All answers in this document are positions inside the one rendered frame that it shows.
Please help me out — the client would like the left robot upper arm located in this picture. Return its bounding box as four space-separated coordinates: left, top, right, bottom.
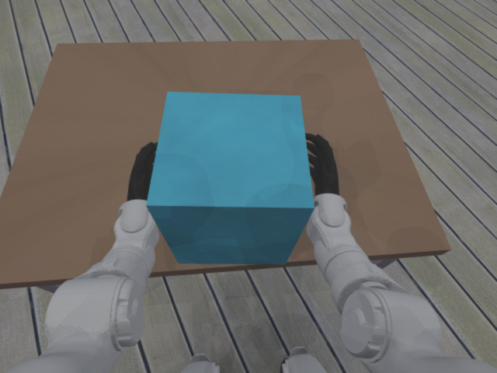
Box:
7 276 145 373

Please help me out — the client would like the robot right hand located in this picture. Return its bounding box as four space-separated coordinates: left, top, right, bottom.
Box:
305 133 339 196

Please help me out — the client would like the table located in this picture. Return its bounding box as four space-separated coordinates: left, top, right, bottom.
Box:
0 39 451 293

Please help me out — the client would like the carton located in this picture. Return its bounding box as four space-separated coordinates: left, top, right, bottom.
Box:
146 92 315 264

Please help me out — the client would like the right robot upper arm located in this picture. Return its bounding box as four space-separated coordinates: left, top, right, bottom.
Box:
340 287 497 373

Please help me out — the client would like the robot right forearm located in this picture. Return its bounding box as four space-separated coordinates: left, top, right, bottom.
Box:
307 193 442 333

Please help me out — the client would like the robot left hand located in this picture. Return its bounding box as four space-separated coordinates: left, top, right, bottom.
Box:
127 142 158 201

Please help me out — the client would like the right robot shin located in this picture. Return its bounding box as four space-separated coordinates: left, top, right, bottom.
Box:
287 347 308 360

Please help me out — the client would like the robot right thigh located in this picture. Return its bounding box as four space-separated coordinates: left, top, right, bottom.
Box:
282 354 327 373

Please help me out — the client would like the robot left forearm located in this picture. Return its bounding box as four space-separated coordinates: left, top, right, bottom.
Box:
44 200 159 343

